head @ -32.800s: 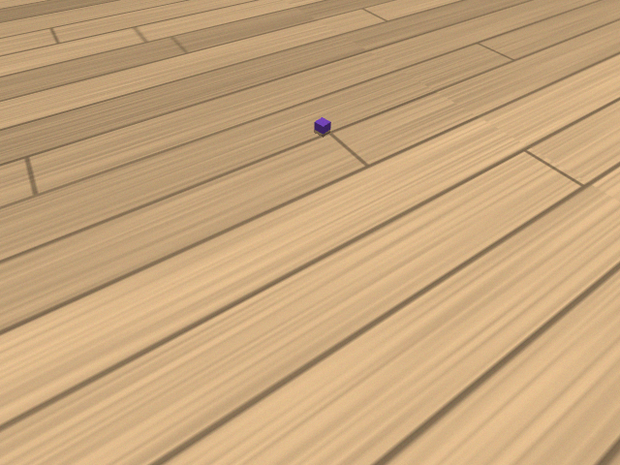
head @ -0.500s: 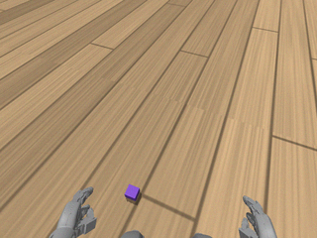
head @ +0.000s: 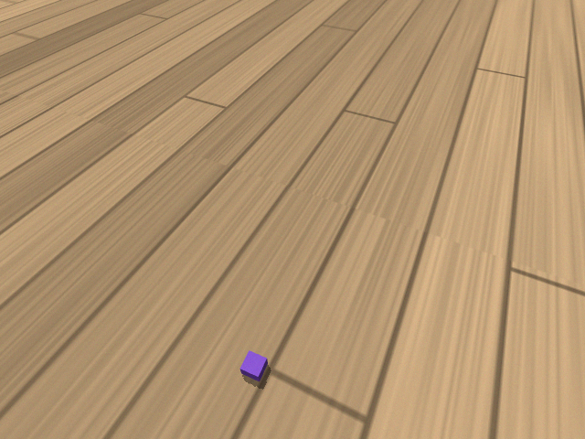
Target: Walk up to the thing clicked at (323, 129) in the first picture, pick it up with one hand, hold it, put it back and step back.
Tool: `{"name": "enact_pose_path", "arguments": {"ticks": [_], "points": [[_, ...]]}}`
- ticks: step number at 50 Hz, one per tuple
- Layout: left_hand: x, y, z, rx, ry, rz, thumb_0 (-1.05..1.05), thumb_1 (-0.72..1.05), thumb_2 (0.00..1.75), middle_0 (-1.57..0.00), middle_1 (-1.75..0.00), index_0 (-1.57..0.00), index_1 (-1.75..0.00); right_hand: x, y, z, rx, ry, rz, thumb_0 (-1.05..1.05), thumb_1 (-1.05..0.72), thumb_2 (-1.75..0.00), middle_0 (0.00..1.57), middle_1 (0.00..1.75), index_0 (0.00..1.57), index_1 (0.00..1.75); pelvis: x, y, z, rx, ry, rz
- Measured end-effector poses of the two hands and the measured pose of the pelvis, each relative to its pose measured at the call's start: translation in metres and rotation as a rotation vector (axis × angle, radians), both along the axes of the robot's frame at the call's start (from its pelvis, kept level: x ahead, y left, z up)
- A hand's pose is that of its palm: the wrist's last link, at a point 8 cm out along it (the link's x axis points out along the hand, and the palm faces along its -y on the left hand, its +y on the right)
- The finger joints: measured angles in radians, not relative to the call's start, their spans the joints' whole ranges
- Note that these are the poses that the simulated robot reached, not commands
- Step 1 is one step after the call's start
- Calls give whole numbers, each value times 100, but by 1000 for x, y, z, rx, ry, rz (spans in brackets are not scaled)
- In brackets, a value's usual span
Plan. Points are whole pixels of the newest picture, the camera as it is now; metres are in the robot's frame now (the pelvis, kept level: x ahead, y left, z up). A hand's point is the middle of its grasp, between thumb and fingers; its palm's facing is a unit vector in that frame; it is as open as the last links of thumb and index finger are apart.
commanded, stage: stand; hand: left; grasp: from above
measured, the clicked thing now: (254, 365) +0.45 +0.18 -0.74
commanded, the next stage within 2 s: step back in 1.96 s
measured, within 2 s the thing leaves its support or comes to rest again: neither
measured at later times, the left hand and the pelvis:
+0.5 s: hand out of the picture +0.04 +0.23 -0.15, palm faces +0.03 -0.94 -0.34, open 7.4 cm; pelvis -0.01 -0.01 +0.01, yaw +0 degrees
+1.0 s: hand out of the picture +0.07 +0.23 -0.14, palm faces +0.02 -0.94 -0.33, open 7.4 cm; pelvis +0.00 -0.01 +0.01, yaw +0 degrees
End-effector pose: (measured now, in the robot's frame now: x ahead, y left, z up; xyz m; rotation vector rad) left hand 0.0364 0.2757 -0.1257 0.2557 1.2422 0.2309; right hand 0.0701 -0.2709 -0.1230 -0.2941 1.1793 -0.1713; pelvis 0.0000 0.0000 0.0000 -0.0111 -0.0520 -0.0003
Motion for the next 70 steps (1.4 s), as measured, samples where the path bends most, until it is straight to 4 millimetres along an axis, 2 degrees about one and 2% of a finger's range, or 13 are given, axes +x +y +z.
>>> {"name": "enact_pose_path", "arguments": {"ticks": [8,17,31,53,70], "points": [[-8,1,7,8,26,13,1,90,89,-20,-30,-21,-30,-5,-1,3,12,19,-8,1,-90,-89,20,30,20,30,-3,-2,8,4,-21,3],[-7,3,13,24,35,12,1,90,89,-20,-30,-21,-30,-12,-12,5,6,43,-17,1,-90,-89,20,30,20,30,-6,-7,11,8,-24,5],[2,-3,15,19,40,4,1,90,89,-20,-30,-21,-30,-19,-28,7,-9,81,-27,1,-90,-89,20,30,20,30,-3,-14,13,5,-20,2],[30,-3,18,16,15,-16,1,90,89,-20,-30,-21,-30,-6,-28,8,-6,72,-23,1,-90,-89,20,30,20,30,5,-15,15,8,-9,-7],[32,-1,19,18,15,-22,1,90,89,-20,-30,-21,-30,1,-34,12,-14,59,-21,1,-90,-89,20,30,20,30,7,-17,15,8,-4,-10]]}}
